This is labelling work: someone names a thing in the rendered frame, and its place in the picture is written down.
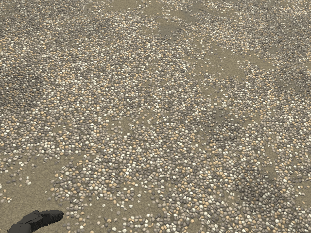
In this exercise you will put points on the robot left hand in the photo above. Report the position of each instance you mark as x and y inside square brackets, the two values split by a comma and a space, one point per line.
[35, 220]

